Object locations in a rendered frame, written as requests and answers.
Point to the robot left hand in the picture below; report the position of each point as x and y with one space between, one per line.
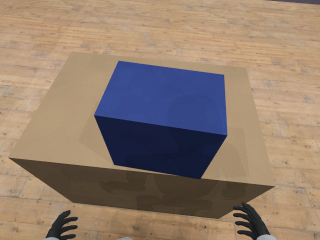
57 227

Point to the robot right hand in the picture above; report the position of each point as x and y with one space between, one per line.
255 223

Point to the carton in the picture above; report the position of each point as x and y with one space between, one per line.
163 119

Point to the pedestal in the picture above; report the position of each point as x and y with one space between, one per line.
63 147

